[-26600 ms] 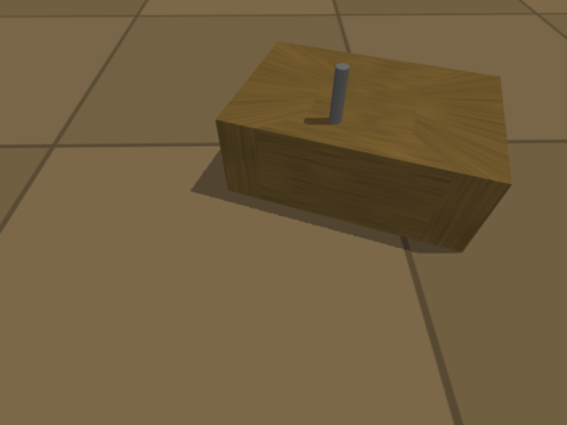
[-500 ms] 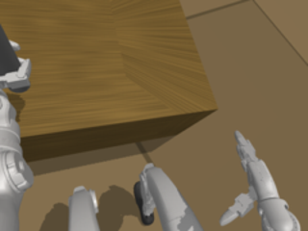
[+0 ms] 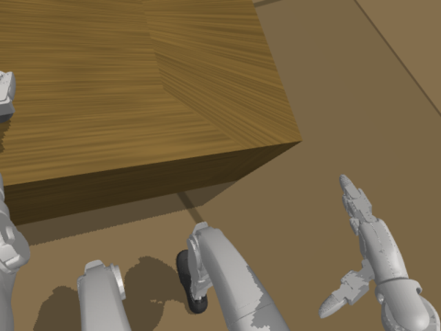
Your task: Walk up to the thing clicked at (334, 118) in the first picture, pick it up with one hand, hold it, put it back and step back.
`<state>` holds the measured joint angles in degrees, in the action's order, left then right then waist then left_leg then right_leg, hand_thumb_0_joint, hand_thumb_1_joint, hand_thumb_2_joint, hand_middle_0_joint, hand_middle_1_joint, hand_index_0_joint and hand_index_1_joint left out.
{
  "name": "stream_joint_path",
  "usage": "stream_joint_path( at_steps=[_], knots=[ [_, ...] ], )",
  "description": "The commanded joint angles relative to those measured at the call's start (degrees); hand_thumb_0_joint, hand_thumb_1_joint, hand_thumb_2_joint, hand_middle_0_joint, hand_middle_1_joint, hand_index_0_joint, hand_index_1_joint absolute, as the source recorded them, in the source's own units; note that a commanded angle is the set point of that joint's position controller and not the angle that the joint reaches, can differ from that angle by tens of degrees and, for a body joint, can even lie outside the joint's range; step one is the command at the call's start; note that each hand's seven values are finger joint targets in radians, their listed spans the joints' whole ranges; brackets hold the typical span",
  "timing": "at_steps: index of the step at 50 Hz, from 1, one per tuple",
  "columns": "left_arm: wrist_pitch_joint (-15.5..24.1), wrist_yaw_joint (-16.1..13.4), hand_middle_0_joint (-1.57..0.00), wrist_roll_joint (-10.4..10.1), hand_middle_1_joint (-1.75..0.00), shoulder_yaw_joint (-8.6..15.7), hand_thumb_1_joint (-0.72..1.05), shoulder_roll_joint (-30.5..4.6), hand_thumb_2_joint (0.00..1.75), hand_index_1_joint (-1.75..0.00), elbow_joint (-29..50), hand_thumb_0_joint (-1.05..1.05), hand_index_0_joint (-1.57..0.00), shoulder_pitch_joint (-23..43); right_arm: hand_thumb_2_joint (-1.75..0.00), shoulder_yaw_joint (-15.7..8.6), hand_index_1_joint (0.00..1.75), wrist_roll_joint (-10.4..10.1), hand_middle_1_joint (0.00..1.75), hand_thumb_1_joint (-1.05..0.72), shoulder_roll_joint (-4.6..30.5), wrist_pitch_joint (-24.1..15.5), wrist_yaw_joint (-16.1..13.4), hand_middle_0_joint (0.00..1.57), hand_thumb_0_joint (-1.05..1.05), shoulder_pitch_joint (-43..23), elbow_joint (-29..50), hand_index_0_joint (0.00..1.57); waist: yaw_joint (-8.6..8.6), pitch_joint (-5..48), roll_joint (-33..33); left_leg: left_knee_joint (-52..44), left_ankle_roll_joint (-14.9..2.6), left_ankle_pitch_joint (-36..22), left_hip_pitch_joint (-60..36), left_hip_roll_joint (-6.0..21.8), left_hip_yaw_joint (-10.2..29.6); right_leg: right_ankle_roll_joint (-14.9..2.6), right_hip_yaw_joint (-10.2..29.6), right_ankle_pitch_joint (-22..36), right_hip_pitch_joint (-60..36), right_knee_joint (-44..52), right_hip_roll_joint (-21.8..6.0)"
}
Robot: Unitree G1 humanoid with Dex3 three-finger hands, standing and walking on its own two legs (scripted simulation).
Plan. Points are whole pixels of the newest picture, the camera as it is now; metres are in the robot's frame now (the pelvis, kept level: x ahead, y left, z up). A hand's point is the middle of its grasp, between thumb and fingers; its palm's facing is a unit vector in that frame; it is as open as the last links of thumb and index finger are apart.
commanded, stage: lower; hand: left
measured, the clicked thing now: out of the picture +0.56 +0.22 -0.01
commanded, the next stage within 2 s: loosen in 0.50 s
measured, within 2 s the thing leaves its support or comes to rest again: rests again in 0.42 s
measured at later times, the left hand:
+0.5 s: hand (1, 90) +0.56 +0.21 -0.07, palm faces +0.22 -0.97 -0.05, open 6.6 cm
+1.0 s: hand out of the picture +0.57 +0.21 -0.07, palm faces +0.24 -0.97 -0.02, open 10.9 cm
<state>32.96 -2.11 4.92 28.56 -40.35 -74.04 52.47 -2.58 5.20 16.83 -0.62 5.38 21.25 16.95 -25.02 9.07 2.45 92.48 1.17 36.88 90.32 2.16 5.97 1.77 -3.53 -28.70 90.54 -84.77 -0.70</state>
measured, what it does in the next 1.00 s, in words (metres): stands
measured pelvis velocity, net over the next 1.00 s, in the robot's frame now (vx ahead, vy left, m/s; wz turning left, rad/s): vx -0.01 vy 0.00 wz -0.01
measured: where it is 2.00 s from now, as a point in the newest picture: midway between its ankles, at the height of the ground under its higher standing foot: (157, 315)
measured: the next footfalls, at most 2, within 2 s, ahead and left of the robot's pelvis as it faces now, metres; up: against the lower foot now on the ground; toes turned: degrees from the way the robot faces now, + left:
none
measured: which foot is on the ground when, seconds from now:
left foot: down 0.00-1.00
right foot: down 0.00-1.00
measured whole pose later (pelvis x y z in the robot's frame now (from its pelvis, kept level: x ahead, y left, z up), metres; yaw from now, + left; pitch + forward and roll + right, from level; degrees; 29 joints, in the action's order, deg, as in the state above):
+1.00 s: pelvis -0.01 +0.00 -0.02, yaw -1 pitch +36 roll -7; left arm 32.1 -3.8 5.5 28.5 -41.6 -72.3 55.0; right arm -3.3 4.5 18.1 -1.0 6.5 23.9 24.2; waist -26.8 8.8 2.7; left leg 97.6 1.0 37.7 96.1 1.7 6.2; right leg 2.1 -3.4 -29.3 96.3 -89.5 -0.8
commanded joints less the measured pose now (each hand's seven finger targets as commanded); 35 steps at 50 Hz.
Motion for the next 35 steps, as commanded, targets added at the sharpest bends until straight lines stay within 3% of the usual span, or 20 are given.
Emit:
stream_joint_path(
  at_steps=[1,4,7,9,11,12,13,15,16,18,20,23,25,27,28,30,31,32,33,35],
  knots=[
    [5.2,-0.3,-1.42,-0.7,-1.49,0.3,0.44,-12.3,1.31,-1.48,13.6,0.0,-1.44,25.0,-0.05,-8.8,0.05,-0.5,0.05,0.53,11.1,-2.5,-1.5,0.05,0.0,2.9,9.2,0.05,1.26,36.0,-28.2,-12.0,-0.11,-22.5,-28.6,-0.9,-1.3,-3.65,0.0,14.8,-19.9,6.1,2.3],
    [5.2,0.0,-1.41,-0.9,-1.48,-0.4,0.46,-11.4,1.31,-1.48,12.8,0.0,-1.42,24.9,-0.05,-8.7,0.05,-0.9,0.05,0.54,11.5,-2.9,-1.6,0.05,0.0,1.9,12.5,0.05,0.61,36.2,-26.3,-11.4,-0.28,-23.4,-28.2,-0.9,-1.0,-3.6,-0.2,15.7,-19.8,5.6,2.4],
    [5.1,-0.5,-1.41,-0.2,-1.48,1.2,0.44,-14.4,1.3,-1.47,13.2,0.0,-1.42,24.3,-0.05,-9.1,0.05,-0.7,0.05,0.54,11.5,-2.6,-1.4,0.05,0.0,4.4,10.4,0.05,1.32,36.4,-28.3,-10.9,-0.06,-24.0,-29.0,-0.8,-1.0,-3.73,-0.2,15.4,-18.4,4.7,2.4],
    [5.3,-0.3,-1.4,-0.5,-1.47,0.4,0.45,-12.9,1.31,-1.47,13.7,0.0,-1.42,25.4,-0.05,-9.1,0.05,-0.7,0.05,0.53,11.1,-2.8,-1.3,0.05,0.0,4.4,11.0,0.05,0.38,36.8,-28.4,-10.1,-0.2,-24.6,-29.0,-0.8,-1.2,-3.65,-0.1,16.1,-18.4,4.6,2.5],
    [5.2,-0.6,-1.4,-0.1,-1.47,0.6,0.46,-13.4,1.3,-1.47,13.5,0.0,-1.41,24.8,-0.05,-9.7,0.05,-0.7,0.05,0.54,11.6,-2.9,-1.3,0.05,0.0,4.5,11.1,0.05,0.28,35.8,-28.4,-10.1,-0.2,-23.3,-27.9,-0.8,-1.2,-3.61,-0.1,15.4,-18.0,4.5,2.5],
    [5.2,-0.9,-1.4,0.1,-1.46,1.3,0.46,-14.3,1.3,-1.46,13.7,0.0,-1.41,24.6,-0.05,-9.1,0.05,-0.5,0.05,0.54,11.5,-2.8,-1.2,0.05,0.0,5.0,11.2,0.05,0.46,36.3,-28.3,-9.9,-0.38,-22.7,-26.8,-1.0,-1.5,-3.57,0.2,15.4,-18.9,4.4,2.4],
    [5.3,-0.7,-1.39,0.1,-1.47,0.1,0.44,-12.5,1.3,-1.47,14.1,0.0,-1.41,26.0,-0.05,-8.0,0.05,-0.7,0.05,0.53,10.8,-3.0,-1.0,0.05,0.0,3.3,13.4,0.05,0.39,36.0,-27.7,-10.6,-0.13,-21.3,-26.8,-1.0,-1.1,-3.67,-0.2,13.9,-18.0,4.3,2.4],
    [5.3,-0.9,-1.41,0.3,-1.48,1.0,0.43,-13.9,1.31,-1.48,13.8,0.0,-1.42,25.1,-0.05,-9.3,0.05,-0.7,0.05,0.53,11.6,-2.8,-1.2,0.05,0.0,4.6,12.2,0.05,0.17,35.7,-28.3,-10.5,-0.27,-19.4,-25.6,-1.1,-1.4,-3.6,0.1,12.9,-18.2,4.4,2.3],
    [5.0,-0.7,-1.39,0.2,-1.47,-0.3,0.43,-12.0,1.3,-1.47,13.1,0.0,-1.41,25.2,-0.05,-8.7,0.05,-0.9,0.05,0.54,11.8,-3.0,-1.0,0.05,0.0,2.8,15.3,0.05,0.07,35.5,-27.9,-10.9,0.01,-20.3,-27.0,-0.9,-0.9,-3.76,-0.4,12.9,-16.9,4.4,2.4],
    [5.4,-0.7,-1.38,0.2,-1.46,0.7,0.43,-14.2,1.3,-1.46,14.9,0.0,-1.4,26.0,-0.05,-8.6,0.05,-0.6,0.05,0.54,11.2,-2.7,-1.0,0.05,0.0,6.0,11.8,0.05,0.26,36.6,-30.4,-9.6,0.13,-22.7,-28.2,-0.8,-1.1,-3.8,-0.2,14.3,-15.9,3.3,2.4],
    [5.2,-0.6,-1.37,-0.1,-1.45,0.2,0.46,-12.6,1.28,-1.44,14.4,0.0,-1.39,25.4,-0.05,-9.1,0.05,-0.8,0.05,0.54,11.7,-3.1,-0.9,0.05,0.0,3.9,16.5,0.05,-0.27,38.7,-27.6,-8.7,-0.39,-23.6,-26.7,-1.0,-1.4,-3.54,0.0,16.2,-19.0,3.4,2.4],
    [4.8,-1.1,-1.35,0.4,-1.43,1.3,0.4,-14.9,1.27,-1.43,14.5,0.0,-1.37,24.6,-0.05,-9.7,0.05,-0.6,0.05,0.54,11.9,-2.7,-0.9,0.05,0.0,7.0,11.8,0.05,0.04,36.3,-29.7,-8.0,-0.4,-23.9,-25.5,-1.2,-1.7,-3.42,0.6,16.7,-18.0,3.0,2.2],
    [4.7,-1.1,-1.36,0.3,-1.43,0.1,0.42,-12.3,1.27,-1.43,15.3,0.0,-1.38,25.7,-0.05,-8.9,0.05,-0.8,0.05,0.54,11.3,-3.2,-0.6,0.05,0.0,4.0,16.1,0.05,-0.24,38.0,-28.8,-8.1,-0.31,-23.8,-26.9,-1.0,-1.3,-3.54,0.2,16.0,-17.5,2.9,2.3],
    [4.6,-1.3,-1.35,0.9,-1.44,0.8,0.38,-14.2,1.27,-1.43,14.5,0.0,-1.37,24.7,-0.05,-9.4,0.05,-0.7,0.05,0.54,11.9,-2.7,-0.6,0.05,0.0,7.1,13.9,0.05,-0.18,36.9,-29.6,-8.2,-0.29,-23.2,-26.0,-1.1,-1.5,-3.55,0.1,15.8,-17.3,2.9,2.3],
    [4.6,-1.4,-1.33,1.0,-1.42,0.3,0.4,-13.3,1.27,-1.41,14.8,0.0,-1.35,24.4,-0.05,-9.5,0.05,-0.7,0.05,0.54,12.3,-2.9,-0.5,0.05,0.0,5.0,16.0,0.05,-0.26,37.3,-29.7,-8.2,-0.04,-24.8,-27.1,-1.0,-1.2,-3.71,-0.1,16.5,-16.4,2.4,2.3],
    [4.5,-1.6,-1.35,1.1,-1.42,0.6,0.38,-13.5,1.26,-1.42,13.8,0.0,-1.37,24.9,-0.05,-8.6,0.05,-0.7,0.05,0.54,10.7,-2.7,-0.4,0.05,0.0,7.2,12.4,0.05,-0.29,35.7,-29.5,-7.5,-0.39,-22.5,-24.2,-1.2,-1.7,-3.46,0.5,15.5,-16.6,2.2,2.1],
    [4.3,-1.5,-1.43,0.7,-1.44,-0.5,0.39,-10.8,1.21,-1.42,13.1,0.0,-1.45,24.7,-0.04,-8.7,0.05,-0.8,0.05,0.54,11.0,-2.9,-0.3,0.05,0.0,5.6,15.0,0.05,-1.08,35.5,-28.4,-7.9,-0.39,-21.9,-24.2,-1.2,-1.4,-3.55,0.1,15.0,-16.2,2.6,2.3],
    [4.4,-1.6,-1.35,0.4,-1.36,-0.4,0.31,-10.8,1.13,-1.34,14.0,0.0,-1.37,25.2,-0.04,-9.1,0.05,-0.9,0.05,0.53,11.5,-3.0,-0.4,0.05,0.0,4.6,16.3,0.05,-1.18,35.6,-28.1,-8.2,-0.35,-21.2,-23.9,-1.1,-1.3,-3.53,-0.1,14.5,-16.6,2.7,2.3],
    [4.4,-1.8,-1.29,0.4,-1.28,0.7,0.23,-13.1,1.05,-1.26,14.6,0.0,-1.33,24.8,-0.04,-9.7,0.05,-0.8,0.05,0.53,12.1,-2.9,-0.6,0.05,0.0,5.8,15.3,0.05,-0.45,36.1,-28.5,-8.0,-0.41,-21.1,-24.2,-1.1,-1.5,-3.44,0.1,14.5,-17.2,2.7,2.2],
    [4.6,-1.8,-1.18,-0.1,-1.12,1.4,0.1,-13.8,0.89,-1.1,15.2,0.0,-1.21,25.3,-0.04,-9.7,0.05,-0.8,0.05,0.53,12.3,-2.7,-0.6,0.05,0.0,6.0,15.6,0.05,-0.34,37.5,-29.3,-7.6,-0.34,-22.0,-24.3,-1.2,-1.5,-3.45,0.2,15.0,-17.4,2.0,2.2]
  ],
)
